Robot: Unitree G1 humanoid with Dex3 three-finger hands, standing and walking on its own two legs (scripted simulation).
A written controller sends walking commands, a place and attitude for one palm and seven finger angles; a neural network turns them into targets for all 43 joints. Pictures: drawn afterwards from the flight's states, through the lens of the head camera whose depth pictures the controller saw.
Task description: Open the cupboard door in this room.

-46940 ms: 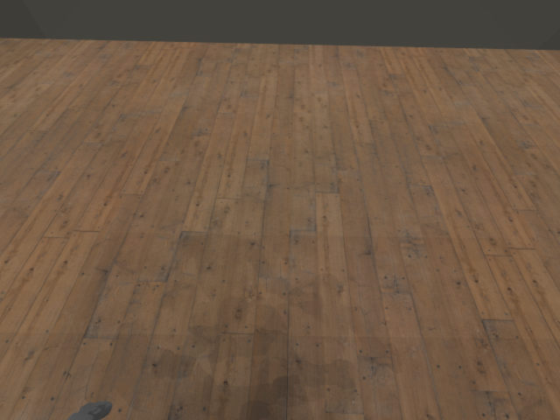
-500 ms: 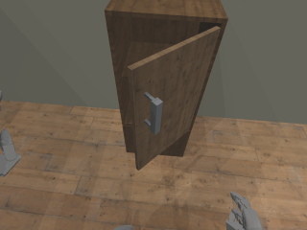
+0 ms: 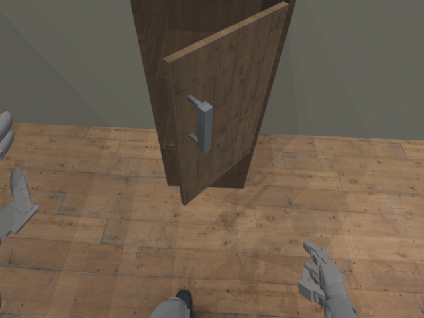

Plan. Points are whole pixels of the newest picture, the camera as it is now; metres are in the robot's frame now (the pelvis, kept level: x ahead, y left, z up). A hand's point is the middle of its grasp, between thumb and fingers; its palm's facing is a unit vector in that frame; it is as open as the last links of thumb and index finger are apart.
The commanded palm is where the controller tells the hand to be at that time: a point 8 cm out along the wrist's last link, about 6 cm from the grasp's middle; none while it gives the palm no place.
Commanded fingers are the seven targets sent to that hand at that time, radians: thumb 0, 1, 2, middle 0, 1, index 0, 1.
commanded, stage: step back with the hand held close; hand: left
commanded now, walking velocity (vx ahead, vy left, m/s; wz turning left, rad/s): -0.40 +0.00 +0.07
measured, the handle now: (198, 124) +0.51 +0.08 +0.02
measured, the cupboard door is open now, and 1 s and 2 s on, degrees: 46 46 46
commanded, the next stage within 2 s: stop stepping back and stand still in 0.16 s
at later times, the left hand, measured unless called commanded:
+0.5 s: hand out of the picture +0.10 +0.29 +0.17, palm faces +0.50 -0.77 -0.39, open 7.4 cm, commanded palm +0.04 +0.32 +0.19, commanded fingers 0.00 0.90 0.90 -0.20 -0.30 -0.20 -0.30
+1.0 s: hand out of the picture +0.08 +0.28 +0.16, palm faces +0.47 -0.78 -0.41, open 7.4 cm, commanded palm +0.03 +0.31 +0.19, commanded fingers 0.00 0.90 0.90 -0.20 -0.30 -0.20 -0.30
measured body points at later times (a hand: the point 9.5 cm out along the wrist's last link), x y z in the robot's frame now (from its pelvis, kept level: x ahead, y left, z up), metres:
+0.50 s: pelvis -0.09 +0.01 +0.00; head -0.09 +0.04 +0.45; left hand +0.06 +0.32 +0.19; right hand +0.06 -0.23 -0.07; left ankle -0.06 +0.11 -0.73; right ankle -0.09 -0.10 -0.73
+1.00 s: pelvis -0.10 +0.01 +0.01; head -0.12 +0.01 +0.46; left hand +0.05 +0.32 +0.18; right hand +0.04 -0.24 -0.08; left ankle -0.07 +0.11 -0.73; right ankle -0.12 -0.09 -0.73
